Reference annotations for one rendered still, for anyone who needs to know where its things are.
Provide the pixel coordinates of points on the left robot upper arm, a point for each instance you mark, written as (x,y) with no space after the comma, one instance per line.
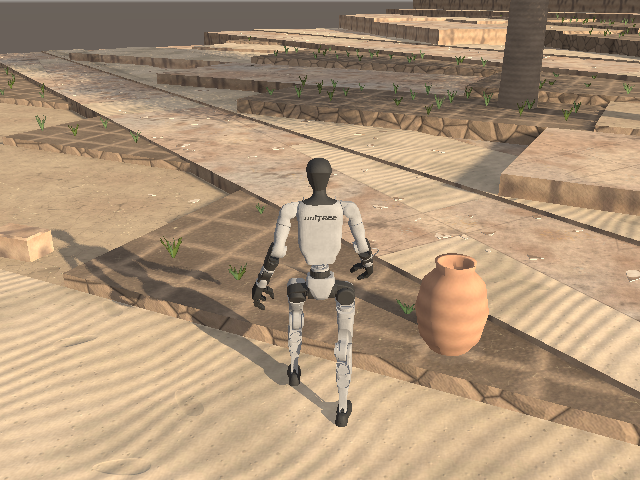
(287,212)

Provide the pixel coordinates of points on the right robot upper arm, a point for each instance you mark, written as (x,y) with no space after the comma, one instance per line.
(351,211)

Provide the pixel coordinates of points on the left robot forearm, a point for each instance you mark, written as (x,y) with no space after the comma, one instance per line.
(268,268)

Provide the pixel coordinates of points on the robot right hand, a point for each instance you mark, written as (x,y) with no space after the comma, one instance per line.
(366,274)

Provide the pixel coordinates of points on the right robot foot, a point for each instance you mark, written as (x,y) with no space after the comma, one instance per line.
(342,418)

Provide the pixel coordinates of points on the robot left shin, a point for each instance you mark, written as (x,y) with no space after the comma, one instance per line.
(294,344)

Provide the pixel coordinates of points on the right robot forearm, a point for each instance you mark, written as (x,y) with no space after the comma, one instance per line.
(366,257)

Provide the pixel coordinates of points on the robot left hand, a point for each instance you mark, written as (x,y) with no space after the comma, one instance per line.
(257,294)

